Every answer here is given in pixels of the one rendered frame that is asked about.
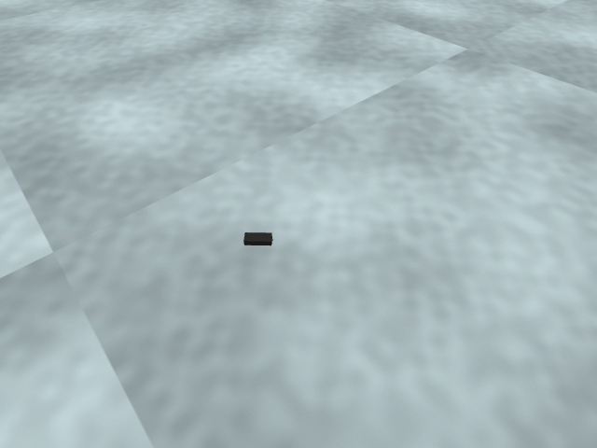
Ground small box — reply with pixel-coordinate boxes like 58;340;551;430
243;232;272;245

